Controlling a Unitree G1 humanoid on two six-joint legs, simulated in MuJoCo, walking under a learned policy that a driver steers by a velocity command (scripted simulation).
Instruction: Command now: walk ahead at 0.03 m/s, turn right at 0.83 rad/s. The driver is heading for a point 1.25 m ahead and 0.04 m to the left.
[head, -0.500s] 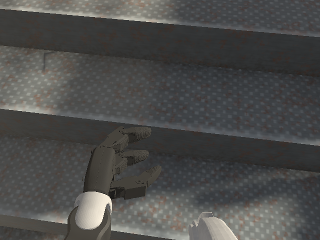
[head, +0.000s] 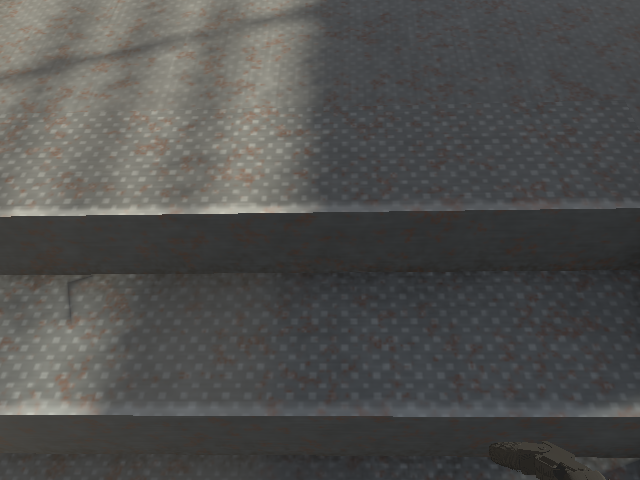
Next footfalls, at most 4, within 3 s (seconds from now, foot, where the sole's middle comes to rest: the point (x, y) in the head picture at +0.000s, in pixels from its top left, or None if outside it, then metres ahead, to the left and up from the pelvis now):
0.10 left None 0.07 0.13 -0.76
0.54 right None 0.03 -0.03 -0.76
0.96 left None -0.02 0.18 -0.76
1.50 right None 0.30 0.07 -0.59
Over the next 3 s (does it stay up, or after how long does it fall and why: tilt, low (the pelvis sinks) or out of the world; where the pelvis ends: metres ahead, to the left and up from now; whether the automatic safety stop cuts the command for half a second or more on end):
stays up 1.35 0.02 0.50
